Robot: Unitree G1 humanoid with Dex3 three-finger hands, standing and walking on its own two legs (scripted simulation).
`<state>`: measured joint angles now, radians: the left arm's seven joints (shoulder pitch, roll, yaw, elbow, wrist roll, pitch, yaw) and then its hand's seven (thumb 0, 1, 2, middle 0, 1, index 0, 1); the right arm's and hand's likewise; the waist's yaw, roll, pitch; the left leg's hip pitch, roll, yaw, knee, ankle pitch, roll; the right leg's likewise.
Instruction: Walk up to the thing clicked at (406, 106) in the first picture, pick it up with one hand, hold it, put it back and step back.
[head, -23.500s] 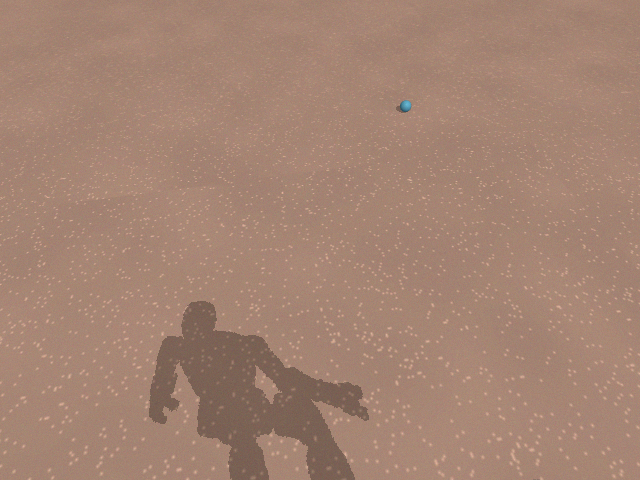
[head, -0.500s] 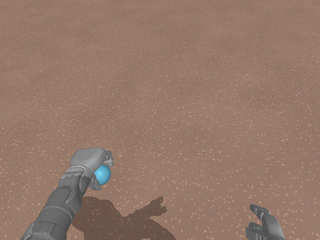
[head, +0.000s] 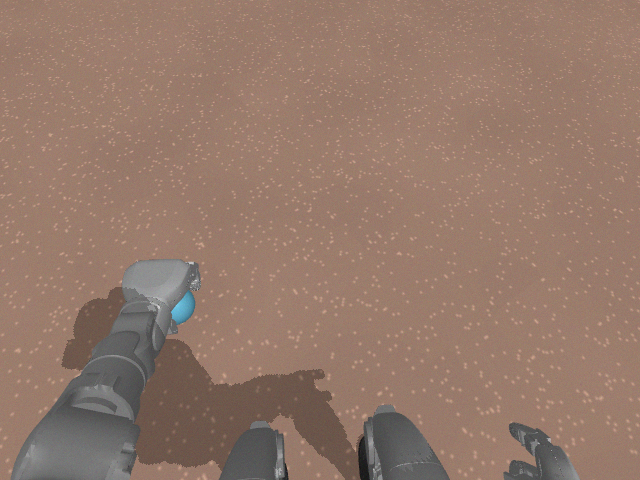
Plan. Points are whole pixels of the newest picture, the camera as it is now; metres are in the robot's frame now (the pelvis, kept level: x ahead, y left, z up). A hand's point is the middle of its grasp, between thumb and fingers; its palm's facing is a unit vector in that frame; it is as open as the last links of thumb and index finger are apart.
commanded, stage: crouch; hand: left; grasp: from above
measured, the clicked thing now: (174, 304) +0.37 +0.23 -0.13
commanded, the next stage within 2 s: lower in 1.46 s
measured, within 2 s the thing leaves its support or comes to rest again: neither
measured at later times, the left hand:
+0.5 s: hand (197, 322) +0.41 +0.25 -0.34, palm faces -0.45 +0.02 -0.89, open 8.5 cm
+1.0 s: hand (202, 327) +0.44 +0.27 -0.46, palm faces -0.47 -0.01 -0.88, open 8.4 cm
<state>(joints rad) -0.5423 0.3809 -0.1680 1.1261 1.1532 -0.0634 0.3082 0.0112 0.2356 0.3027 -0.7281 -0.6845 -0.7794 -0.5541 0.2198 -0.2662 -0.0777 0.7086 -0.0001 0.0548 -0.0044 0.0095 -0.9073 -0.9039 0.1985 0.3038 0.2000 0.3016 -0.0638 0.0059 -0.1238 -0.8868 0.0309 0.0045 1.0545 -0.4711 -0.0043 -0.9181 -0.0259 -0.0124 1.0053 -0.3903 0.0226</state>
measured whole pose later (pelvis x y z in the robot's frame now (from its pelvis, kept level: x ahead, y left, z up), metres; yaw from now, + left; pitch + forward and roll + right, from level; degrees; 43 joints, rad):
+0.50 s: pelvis -0.05 +0.01 -0.21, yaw -1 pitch +36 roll -4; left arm -0.88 0.59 0.01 1.32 1.21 -0.15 0.30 0.01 0.24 0.32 -0.70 -0.70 -0.76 -0.57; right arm 0.23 -0.23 -0.02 0.72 -0.07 -0.03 0.04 0.01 -0.90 -0.90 0.20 0.30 0.20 0.30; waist -0.21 0.05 -0.18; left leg -1.87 0.01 -0.05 1.90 -0.66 0.01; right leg -1.88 -0.05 -0.02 1.81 -0.56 0.03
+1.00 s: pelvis -0.05 +0.01 -0.30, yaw -2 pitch +38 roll -7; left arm -1.01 0.73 0.07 1.38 1.27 -0.20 0.29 0.01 0.25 0.25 -0.74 -0.66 -0.81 -0.52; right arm 0.18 -0.28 0.00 0.69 -0.11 -0.04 0.13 0.01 -0.91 -0.91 0.20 0.30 0.20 0.30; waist -0.25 0.02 -0.09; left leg -2.14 -0.01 -0.08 2.20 -0.72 0.01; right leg -2.13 -0.06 -0.04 2.09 -0.62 0.04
